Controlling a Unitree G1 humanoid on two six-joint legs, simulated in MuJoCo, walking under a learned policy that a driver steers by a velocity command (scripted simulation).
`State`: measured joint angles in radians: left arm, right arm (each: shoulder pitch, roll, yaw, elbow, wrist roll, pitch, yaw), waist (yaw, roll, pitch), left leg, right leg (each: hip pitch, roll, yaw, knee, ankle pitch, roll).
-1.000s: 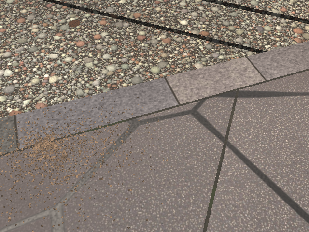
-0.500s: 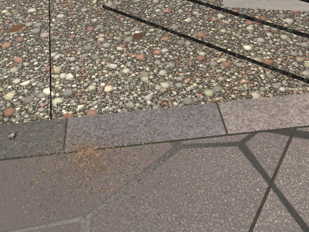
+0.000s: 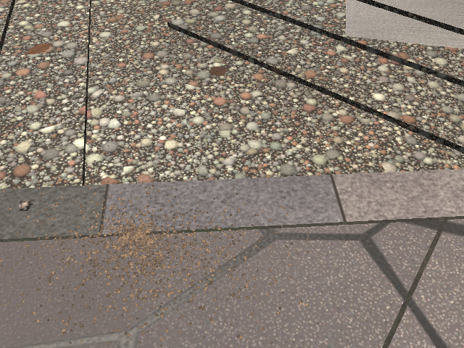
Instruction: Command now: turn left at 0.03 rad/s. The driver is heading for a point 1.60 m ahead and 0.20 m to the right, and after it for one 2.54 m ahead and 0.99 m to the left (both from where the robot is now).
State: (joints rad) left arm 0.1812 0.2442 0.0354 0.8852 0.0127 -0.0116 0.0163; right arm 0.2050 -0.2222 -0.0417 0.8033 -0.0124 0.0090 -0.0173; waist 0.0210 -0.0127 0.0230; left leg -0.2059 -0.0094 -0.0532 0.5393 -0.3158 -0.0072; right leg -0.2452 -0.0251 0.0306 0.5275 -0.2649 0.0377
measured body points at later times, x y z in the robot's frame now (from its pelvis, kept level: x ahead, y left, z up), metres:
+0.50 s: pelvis +0.00 +0.00 +0.00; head +0.01 +0.00 +0.45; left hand +0.04 +0.26 -0.15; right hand +0.06 -0.25 -0.14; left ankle -0.02 +0.13 -0.73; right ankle +0.01 -0.14 -0.73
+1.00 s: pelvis +0.10 -0.04 +0.01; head +0.11 -0.05 +0.46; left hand +0.02 +0.20 -0.12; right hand +0.22 -0.30 -0.12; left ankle +0.15 +0.12 -0.66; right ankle +0.02 -0.12 -0.73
